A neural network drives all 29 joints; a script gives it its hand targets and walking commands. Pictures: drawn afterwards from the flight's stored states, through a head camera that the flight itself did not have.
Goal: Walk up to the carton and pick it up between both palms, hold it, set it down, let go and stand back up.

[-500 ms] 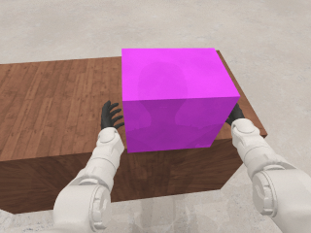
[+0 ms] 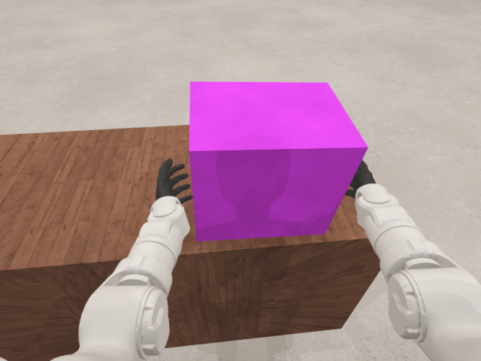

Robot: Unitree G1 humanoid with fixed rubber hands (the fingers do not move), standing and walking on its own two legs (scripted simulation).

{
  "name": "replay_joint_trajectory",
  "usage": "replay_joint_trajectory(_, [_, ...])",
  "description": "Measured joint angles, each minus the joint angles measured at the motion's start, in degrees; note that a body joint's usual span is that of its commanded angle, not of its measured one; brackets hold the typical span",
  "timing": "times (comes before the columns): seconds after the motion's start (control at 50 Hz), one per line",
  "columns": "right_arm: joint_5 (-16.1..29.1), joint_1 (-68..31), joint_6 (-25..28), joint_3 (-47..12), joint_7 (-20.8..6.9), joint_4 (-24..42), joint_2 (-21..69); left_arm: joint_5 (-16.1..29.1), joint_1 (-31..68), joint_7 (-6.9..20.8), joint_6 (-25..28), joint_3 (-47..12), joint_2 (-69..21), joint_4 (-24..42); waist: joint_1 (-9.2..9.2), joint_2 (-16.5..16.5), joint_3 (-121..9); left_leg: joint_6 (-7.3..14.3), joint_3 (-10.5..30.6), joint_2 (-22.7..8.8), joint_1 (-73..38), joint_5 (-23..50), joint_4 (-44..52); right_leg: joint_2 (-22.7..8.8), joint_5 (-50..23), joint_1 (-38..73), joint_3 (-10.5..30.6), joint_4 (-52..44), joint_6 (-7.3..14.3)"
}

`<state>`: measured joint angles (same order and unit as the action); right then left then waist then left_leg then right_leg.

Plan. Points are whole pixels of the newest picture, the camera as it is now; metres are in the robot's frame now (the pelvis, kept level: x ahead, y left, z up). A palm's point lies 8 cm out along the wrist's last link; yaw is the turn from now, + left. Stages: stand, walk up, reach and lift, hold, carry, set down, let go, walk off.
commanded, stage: reach and lift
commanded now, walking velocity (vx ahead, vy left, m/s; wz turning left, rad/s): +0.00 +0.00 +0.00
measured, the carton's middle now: (261, 162) +0.49 +0.05 +0.11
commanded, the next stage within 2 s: hold in 1.68 s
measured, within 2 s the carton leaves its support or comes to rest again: neither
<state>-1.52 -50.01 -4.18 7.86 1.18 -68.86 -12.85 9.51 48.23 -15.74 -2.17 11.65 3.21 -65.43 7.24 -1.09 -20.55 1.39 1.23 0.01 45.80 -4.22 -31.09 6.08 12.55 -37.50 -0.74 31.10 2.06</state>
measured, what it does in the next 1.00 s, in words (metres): stands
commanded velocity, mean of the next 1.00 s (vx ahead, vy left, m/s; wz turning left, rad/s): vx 0.00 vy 0.00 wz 0.00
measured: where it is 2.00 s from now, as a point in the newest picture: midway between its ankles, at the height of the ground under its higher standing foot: outside the picture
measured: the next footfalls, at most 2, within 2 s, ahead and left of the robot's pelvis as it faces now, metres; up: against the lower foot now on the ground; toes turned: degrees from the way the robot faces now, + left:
none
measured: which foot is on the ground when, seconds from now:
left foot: down 0.00-1.00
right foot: down 0.00-1.00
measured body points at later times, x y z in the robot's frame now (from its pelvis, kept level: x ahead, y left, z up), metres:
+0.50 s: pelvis +0.00 +0.01 +0.01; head -0.03 +0.04 +0.46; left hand +0.39 +0.23 +0.12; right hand +0.43 -0.12 +0.14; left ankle +0.10 +0.09 -0.72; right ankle +0.01 -0.10 -0.72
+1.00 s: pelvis +0.00 +0.01 +0.02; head -0.03 +0.04 +0.46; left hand +0.40 +0.22 +0.15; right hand +0.43 -0.13 +0.17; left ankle +0.10 +0.09 -0.72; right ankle +0.01 -0.10 -0.72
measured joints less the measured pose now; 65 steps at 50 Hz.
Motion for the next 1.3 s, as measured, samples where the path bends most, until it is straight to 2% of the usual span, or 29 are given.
replay_joint_trajectory(0.34, [1.52, 0.39, -5.63, 0.46, 2.27, 2.78, 2.61, -0.45, -0.18, 2.93, -6.36, 0.02, 2.95, 1.46, -0.43, 0.29, 2.48, 0.00, 0.11, 0.00, -7.75, -0.36, 0.95, 0.00, -0.50, 8.48, 0.00, -2.47, 0.07])
replay_joint_trajectory(0.66, [1.52, 1.14, -8.57, 3.18, 2.02, 7.72, 3.11, -1.26, 0.08, 2.63, -11.57, -1.22, 3.41, 7.33, -4.62, 0.44, 3.45, 0.00, 0.15, 0.69, -9.62, 0.14, 2.66, -0.74, -1.92, 11.33, 0.00, -5.98, -0.87])
replay_joint_trajectory(0.74, [1.55, 1.58, -10.39, 3.19, 1.80, 9.71, 3.12, -2.01, -0.18, 2.63, -13.74, -1.22, 3.36, 9.20, -4.66, 0.44, 3.92, 0.00, 0.15, 0.87, -10.53, 0.29, 3.27, -0.93, -2.00, 12.30, 0.00, -6.63, -0.92])
replay_joint_trajectory(0.9, [2.52, 3.77, -13.45, 3.20, 1.72, 17.15, 3.13, -3.17, -2.50, 2.24, -17.73, -1.40, 2.55, 17.44, -4.66, 0.44, 4.28, 0.00, 0.18, 0.90, -11.93, 0.50, 4.26, -0.98, -2.05, 13.58, 0.00, -7.37, -0.92])
replay_joint_trajectory(0.96, [2.61, 4.03, -14.64, 3.20, 1.66, 17.90, 3.13, -5.34, -2.91, 2.53, -20.06, -1.40, 2.29, 19.19, -4.66, 0.44, 5.52, 0.00, 0.20, 0.90, -13.89, 0.60, 4.90, -0.98, -2.06, 15.45, 0.00, -7.85, -0.81])
replay_joint_trajectory(1.08, [2.74, 5.06, -16.80, 3.20, 1.52, 18.33, 3.21, -6.71, -4.14, 3.52, -23.25, -1.40, 1.96, 20.30, -4.67, 0.44, 5.87, 0.01, 0.21, 0.91, -16.10, 0.89, 6.09, -0.99, -1.88, 17.19, -0.01, -8.08, -0.38])
replay_joint_trajectory(1.22, [5.04, 8.47, -18.01, 1.83, 3.35, 25.74, 3.58, -6.76, -6.72, 3.80, -24.71, -1.40, 1.40, 25.04, -4.66, 0.95, 5.97, 0.01, 0.21, 0.91, -17.25, 1.51, 7.17, -0.99, -1.85, 17.82, 0.00, -8.08, -0.07])
replay_joint_trajectory(1.3, [5.13, 8.48, -18.11, 1.38, 3.93, 26.30, 4.01, -9.74, -6.97, 4.88, -25.39, -1.40, 1.51, 25.55, -4.66, 1.16, 6.00, 0.01, 0.21, 0.91, -18.36, 1.51, 7.45, -0.99, -1.71, 18.80, 0.00, -8.08, -0.06])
